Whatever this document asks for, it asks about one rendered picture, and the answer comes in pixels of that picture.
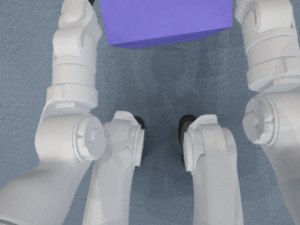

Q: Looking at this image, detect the robot left upper arm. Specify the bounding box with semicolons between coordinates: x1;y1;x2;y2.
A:
0;112;107;225

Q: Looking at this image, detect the robot left thigh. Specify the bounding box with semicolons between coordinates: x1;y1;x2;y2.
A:
82;118;145;225

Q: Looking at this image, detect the right robot foot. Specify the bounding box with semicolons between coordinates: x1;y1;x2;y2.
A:
178;114;197;168

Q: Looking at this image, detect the robot right forearm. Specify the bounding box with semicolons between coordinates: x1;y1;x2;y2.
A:
234;0;300;94

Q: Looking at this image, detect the robot right upper arm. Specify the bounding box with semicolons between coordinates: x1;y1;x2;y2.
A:
242;90;300;225

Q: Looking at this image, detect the robot left forearm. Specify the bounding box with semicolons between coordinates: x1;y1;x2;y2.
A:
35;0;102;144

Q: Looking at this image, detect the carton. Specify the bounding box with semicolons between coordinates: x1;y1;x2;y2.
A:
99;0;233;50

